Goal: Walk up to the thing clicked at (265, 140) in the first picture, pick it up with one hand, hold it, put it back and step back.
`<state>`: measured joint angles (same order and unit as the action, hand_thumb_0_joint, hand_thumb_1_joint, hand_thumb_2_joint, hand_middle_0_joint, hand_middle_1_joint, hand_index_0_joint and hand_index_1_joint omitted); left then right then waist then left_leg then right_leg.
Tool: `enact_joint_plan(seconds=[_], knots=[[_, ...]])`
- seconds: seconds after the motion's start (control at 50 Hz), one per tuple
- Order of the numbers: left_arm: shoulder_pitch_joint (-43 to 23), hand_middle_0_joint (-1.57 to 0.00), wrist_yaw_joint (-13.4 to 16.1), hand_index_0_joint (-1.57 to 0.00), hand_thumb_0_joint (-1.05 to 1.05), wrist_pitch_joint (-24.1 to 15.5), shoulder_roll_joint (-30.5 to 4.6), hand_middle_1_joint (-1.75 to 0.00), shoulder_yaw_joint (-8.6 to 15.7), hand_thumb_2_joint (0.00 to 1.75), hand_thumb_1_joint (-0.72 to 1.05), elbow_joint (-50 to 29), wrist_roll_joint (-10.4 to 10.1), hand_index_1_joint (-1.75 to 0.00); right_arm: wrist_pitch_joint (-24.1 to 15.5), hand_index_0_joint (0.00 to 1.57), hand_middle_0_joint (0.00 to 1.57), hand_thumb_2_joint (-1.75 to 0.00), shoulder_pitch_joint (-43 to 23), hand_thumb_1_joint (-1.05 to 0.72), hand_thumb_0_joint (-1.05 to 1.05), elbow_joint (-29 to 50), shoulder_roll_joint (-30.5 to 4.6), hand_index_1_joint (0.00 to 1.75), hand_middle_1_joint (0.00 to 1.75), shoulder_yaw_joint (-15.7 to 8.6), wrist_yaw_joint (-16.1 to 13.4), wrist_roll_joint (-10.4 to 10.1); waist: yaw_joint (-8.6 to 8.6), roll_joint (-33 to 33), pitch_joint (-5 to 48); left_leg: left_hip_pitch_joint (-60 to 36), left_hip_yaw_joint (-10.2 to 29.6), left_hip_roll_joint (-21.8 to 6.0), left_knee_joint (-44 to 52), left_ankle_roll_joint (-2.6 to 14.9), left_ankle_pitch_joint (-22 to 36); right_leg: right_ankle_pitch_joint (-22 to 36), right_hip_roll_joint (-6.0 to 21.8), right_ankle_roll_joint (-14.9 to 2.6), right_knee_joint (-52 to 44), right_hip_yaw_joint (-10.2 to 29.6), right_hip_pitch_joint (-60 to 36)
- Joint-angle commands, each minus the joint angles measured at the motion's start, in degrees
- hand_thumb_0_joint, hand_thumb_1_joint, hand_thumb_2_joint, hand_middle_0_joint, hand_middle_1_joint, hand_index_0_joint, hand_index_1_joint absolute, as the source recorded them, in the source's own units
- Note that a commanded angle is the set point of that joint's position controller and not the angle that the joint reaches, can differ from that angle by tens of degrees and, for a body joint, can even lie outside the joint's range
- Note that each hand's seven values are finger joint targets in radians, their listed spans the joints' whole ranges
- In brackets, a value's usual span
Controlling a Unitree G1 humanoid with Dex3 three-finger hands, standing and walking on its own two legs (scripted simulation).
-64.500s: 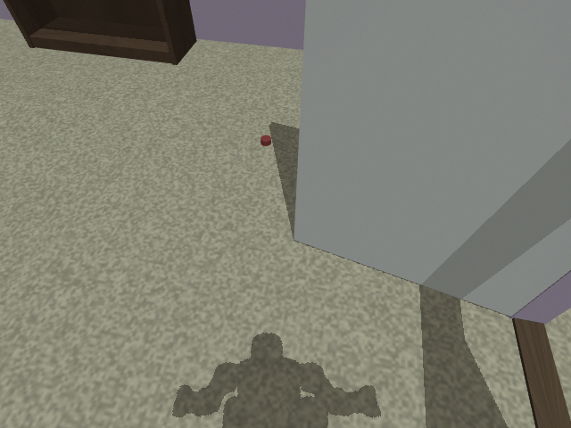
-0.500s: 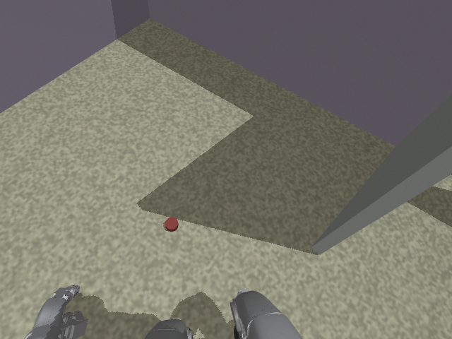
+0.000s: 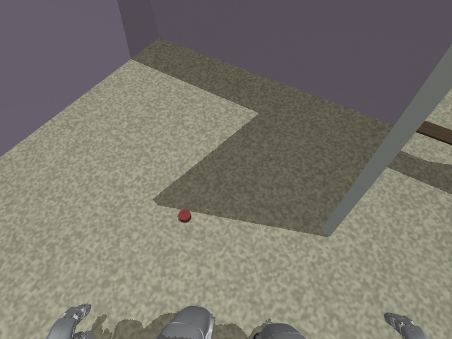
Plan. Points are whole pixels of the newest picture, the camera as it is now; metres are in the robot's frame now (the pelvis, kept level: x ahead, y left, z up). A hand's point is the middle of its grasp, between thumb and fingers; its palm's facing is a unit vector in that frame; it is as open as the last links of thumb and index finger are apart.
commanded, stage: step back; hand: left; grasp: from above
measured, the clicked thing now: (185, 215) +0.65 +0.23 -0.75
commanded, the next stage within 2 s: none
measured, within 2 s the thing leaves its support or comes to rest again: neither
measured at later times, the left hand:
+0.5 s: hand out of the picture -0.09 +0.26 -0.16, palm faces +0.02 -0.92 -0.39, open 7.4 cm
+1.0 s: hand out of the picture -0.24 +0.22 -0.15, palm faces +0.10 -0.91 -0.41, open 7.4 cm
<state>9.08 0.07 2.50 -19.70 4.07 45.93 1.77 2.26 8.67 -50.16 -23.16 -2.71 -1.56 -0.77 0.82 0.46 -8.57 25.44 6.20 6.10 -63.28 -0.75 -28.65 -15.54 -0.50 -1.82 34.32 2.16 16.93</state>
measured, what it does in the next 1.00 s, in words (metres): walks backwards: left foot, then right foot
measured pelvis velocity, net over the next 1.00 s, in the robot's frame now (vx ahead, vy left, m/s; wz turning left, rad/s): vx -0.34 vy -0.06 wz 0.12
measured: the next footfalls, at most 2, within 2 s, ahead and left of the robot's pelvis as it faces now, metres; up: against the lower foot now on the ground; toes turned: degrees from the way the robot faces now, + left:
left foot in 0.16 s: -0.03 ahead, +0.12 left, +0.00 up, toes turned +2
right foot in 0.56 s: -0.19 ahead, -0.17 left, +0.00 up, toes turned +2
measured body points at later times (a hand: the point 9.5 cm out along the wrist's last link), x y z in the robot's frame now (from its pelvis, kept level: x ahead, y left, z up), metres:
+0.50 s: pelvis -0.17 -0.02 -0.01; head -0.11 +0.00 +0.44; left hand -0.09 +0.31 -0.13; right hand -0.03 -0.33 -0.11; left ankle -0.07 +0.11 -0.73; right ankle -0.21 -0.17 -0.70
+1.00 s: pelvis -0.34 -0.06 -0.01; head -0.28 -0.05 +0.43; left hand -0.24 +0.27 -0.12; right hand -0.23 -0.36 -0.14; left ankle -0.34 +0.06 -0.73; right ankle -0.27 -0.17 -0.70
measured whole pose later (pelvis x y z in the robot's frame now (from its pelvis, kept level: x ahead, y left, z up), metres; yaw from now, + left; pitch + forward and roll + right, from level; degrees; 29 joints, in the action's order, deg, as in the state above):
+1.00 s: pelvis -0.34 -0.06 -0.01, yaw +7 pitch -3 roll +1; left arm 5.1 1.4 3.9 -22.3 3.6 46.4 0.8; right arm 3.3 10.0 -51.1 -21.1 -2.7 0.1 1.6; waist -0.3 -1.5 -11.2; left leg 16.1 1.1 2.1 -37.8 0.9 -18.6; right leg -27.9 0.9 -0.4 52.7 1.3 27.2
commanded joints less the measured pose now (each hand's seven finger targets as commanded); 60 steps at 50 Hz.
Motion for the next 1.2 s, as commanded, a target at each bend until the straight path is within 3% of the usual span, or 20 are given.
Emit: enact_joint_plan(seconds=[0.0,0.12,0.14,0.18,0.26,0.4,0.52,0.54,0.56,0.58,0.64,0.8,0.88,0.92,0.94,1.0,1.08,1.14,1.16,1.18], knots=[[1.08,-0.2,1.64,-0.2,0.0,-1.36,-13.83,-0.3,4.12,0.9,0.9,-6.46,0.6,-0.3,-1.82,0.2,0.2,-0.9,1.47,-0.9,0.0,4.97,-9.47,0.3,0.3,-2.07,-0.86,0.78,2.27,-9.12,10.74,3.88,-1.11,-2.01,8.84,-0.83,-2.53,30.51,13.46,-11.66,-5.99,12.14,-15.71],[-2.77,-0.2,0.97,-0.2,0.0,-0.07,-14.97,-0.3,3.51,0.9,0.9,-8.3,-0.44,-0.3,-2.25,0.2,0.2,-0.9,8.77,-0.9,0.0,2.43,-9.54,0.3,0.3,-3.38,-0.01,1.87,-2.24,-7.85,13.17,-13.4,-6.34,-4.34,37.57,1.93,15.07,15.23,12.02,-6.61,-2.07,10.37,-5.29],[-1.69,-0.2,0.75,-0.2,0.0,0.11,-13.45,-0.3,2.96,0.9,0.9,-8.43,-0.49,-0.3,-2.47,0.2,0.2,-0.9,7.94,-0.9,0.0,3.0,-12.08,0.3,0.3,-4.21,0.08,2.47,-1.67,-1.88,12.86,-16.36,3.27,-10.57,40.36,4.45,14.92,6.16,8.47,-3.58,1.59,8.34,1.28],[-7.32,-0.2,1.51,-0.2,0.0,-0.09,-14.29,-0.3,4.07,0.9,0.9,-9.0,0.04,-0.3,-2.44,0.2,0.2,-0.9,3.62,-0.9,0.0,5.17,-21.36,0.3,0.3,-6.16,0.61,3.19,-4.94,13.24,9.0,-5.25,27.46,-30.28,46.86,18.45,23.44,-21.65,-3.76,1.14,25.82,4.48,7.98],[1.51,-0.2,1.33,-0.2,0.0,0.23,-13.42,-0.3,4.56,0.9,0.9,-4.1,-1.11,-0.3,-2.96,0.2,0.2,-0.9,-2.18,-0.9,0.0,5.85,-13.69,0.3,0.3,-3.91,-0.37,2.83,1.47,4.91,8.54,-10.51,9.2,-20.64,39.65,12.94,35.46,-13.44,-6.18,0.82,39.77,10.03,11.75],[1.07,-0.2,0.61,-0.2,0.0,-0.25,-12.48,-0.3,3.92,0.9,0.9,-3.6,-0.46,-0.3,-2.22,0.2,0.2,-0.9,1.78,-0.9,0.0,6.62,-13.59,0.3,0.3,-4.5,-0.25,2.72,-2.77,9.25,11.14,-19.74,7.57,-20.64,37.42,15.48,32.5,-15.42,-3.03,4.38,22.51,4.48,9.05],[13.1,-0.2,0.13,-0.2,0.0,-0.86,-12.28,-0.3,3.73,0.9,0.9,3.4,-0.01,-0.3,-0.02,0.2,0.2,-0.9,-3.05,-0.9,0.0,7.68,-14.94,0.3,0.3,-4.46,0.4,2.23,2.1,11.12,14.38,-7.33,5.15,-17.17,33.43,8.26,18.49,-2.28,-0.66,0.36,-9.33,-2.29,-9.91],[11.58,-0.2,0.1,-0.2,0.0,-1.14,-15.52,-0.3,4.66,0.9,0.9,2.67,1.07,-0.3,0.13,0.2,0.2,-0.9,-2.01,-0.9,0.0,7.87,-12.02,0.3,0.3,-3.67,0.48,1.84,1.38,2.42,11.11,2.5,4.19,-10.99,27.39,4.83,8.68,-7.72,4.49,-1.33,-11.84,8.35,-10.81],[7.68,-0.2,0.05,-0.2,0.0,-0.78,-23.03,-0.3,6.46,0.9,0.9,0.34,0.99,-0.3,-0.26,0.2,0.2,-0.9,-5.73,-0.9,0.0,9.51,-8.87,0.3,0.3,-3.15,-0.28,1.07,3.82,-17.15,7.72,7.58,-1.7,0.42,12.89,1.15,-3.04,-11.75,18.19,-8.96,-18.87,26.57,0.05],[2.75,-0.2,0.27,-0.2,0.0,-1.03,-25.71,-0.3,6.54,0.9,0.9,-2.16,1.3,-0.3,0.07,0.2,0.2,-0.9,-5.41,-0.9,0.0,8.94,-11.5,0.3,0.3,-4.15,-0.83,1.62,3.45,-17.63,3.59,3.76,3.2,-2.1,0.47,-0.59,-5.69,-13.38,25.98,-15.08,-22.47,34.3,12.34],[-6.91,-0.2,1.15,-0.2,0.0,-1.69,-16.91,-0.3,4.32,0.9,0.9,-4.19,1.01,-0.3,-0.32,0.2,0.2,-0.9,1.7,-0.9,0.0,4.88,-10.7,0.3,0.3,-3.41,-0.61,0.7,-3.07,-7.38,3.51,2.89,3.74,1.04,-5.43,0.37,2.55,8.17,13.88,-7.88,-11.63,10.89,7.5],[1.35,-0.2,2.53,-0.2,0.0,-1.15,-16.67,-0.3,4.18,0.9,0.9,-4.31,0.55,-0.3,-1.0,0.2,0.2,-0.9,1.65,-0.9,0.0,5.47,-8.95,0.3,0.3,-2.61,-0.29,2.1,2.44,-11.09,10.58,0.25,-2.91,-4.3,18.4,-0.11,-1.59,29.96,16.98,-9.87,-2.87,11.0,-12.71],[-0.76,-0.2,2.06,-0.2,0.0,-0.02,-15.49,-0.3,2.73,0.9,0.9,-5.04,-0.75,-0.3,-0.9,0.2,0.2,-0.9,8.14,-0.9,0.0,1.95,-10.42,0.3,0.3,-3.89,0.02,2.48,-1.02,-7.39,14.09,-14.3,-4.13,-5.92,39.88,2.44,17.52,19.58,12.79,-4.18,3.31,7.85,-5.33],[-4.11,-0.2,2.39,-0.2,0.0,-0.26,-14.24,-0.3,2.43,0.9,0.9,-6.07,-1.44,-0.3,-0.33,0.2,0.2,-0.9,2.31,-0.9,0.0,4.0,-20.17,0.3,0.3,-5.41,1.0,2.34,-2.01,14.5,12.63,-10.23,19.86,-26.18,43.61,15.96,29.24,-16.6,-1.62,1.26,19.98,-4.81,5.94],[-6.69,-0.2,2.69,-0.2,0.0,-0.11,-15.03,-0.3,3.26,0.9,0.9,-5.54,-0.39,-0.3,-0.8,0.2,0.2,-0.9,1.31,-0.9,0.0,4.58,-19.92,0.3,0.3,-5.72,0.97,3.19,-3.65,12.67,10.42,-4.89,24.09,-29.49,44.84,19.64,31.82,-22.57,-1.57,1.57,30.66,2.34,4.96],[-0.73,-0.2,2.08,-0.2,0.0,0.12,-13.68,-0.3,3.08,0.9,0.9,-1.76,-1.61,-0.3,-1.08,0.2,0.2,-0.9,-3.27,-0.9,0.0,5.12,-13.87,0.3,0.3,-3.28,0.07,3.17,1.2,4.31,9.44,-6.14,8.13,-21.17,38.57,14.43,36.79,-15.41,-3.56,0.6,37.76,5.26,6.76],[1.37,-0.2,0.52,-0.2,0.0,-1.71,-12.15,-0.3,2.51,0.9,0.9,0.27,-0.79,-0.3,-1.45,0.2,0.2,-0.9,-2.68,-0.9,0.0,4.33,-12.15,0.3,0.3,-3.51,0.45,3.52,-0.29,10.16,9.1,-11.25,7.54,-19.13,40.0,12.13,9.89,-14.45,0.61,1.52,11.3,1.21,2.96],[5.84,-0.2,0.83,-0.2,0.0,-3.73,-11.53,-0.3,2.49,0.9,0.9,4.77,-0.17,-0.3,-0.32,0.2,0.2,-0.9,-1.79,-0.9,0.0,3.0,-12.44,0.3,0.3,-3.3,0.94,3.17,1.15,6.86,10.45,-7.88,3.72,-16.29,31.89,9.51,6.46,-4.93,-1.39,0.21,-16.09,-1.68,-10.37],[6.09,-0.2,1.22,-0.2,0.0,-4.44,-14.85,-0.3,3.6,0.9,0.9,5.59,0.88,-0.3,-0.3,0.2,0.2,-0.9,0.26,-0.9,0.0,2.61,-9.07,0.3,0.3,-2.44,1.04,2.87,0.62,0.47,9.9,0.39,1.47,-12.77,24.51,6.34,4.23,-5.58,1.64,-0.88,-16.69,7.33,-16.86],[4.68,-0.2,1.46,-0.2,0.0,-5.04,-19.3,-0.3,4.62,0.9,0.9,4.13,1.58,-0.3,-0.73,0.2,0.2,-0.9,-1.47,-0.9,0.0,4.12,-6.2,0.3,0.3,-1.49,1.36,2.57,1.78,-9.58,7.65,12.02,-0.98,-4.81,18.62,2.1,-0.86,-18.12,13.87,-5.08,-20.39,27.16,-15.16]])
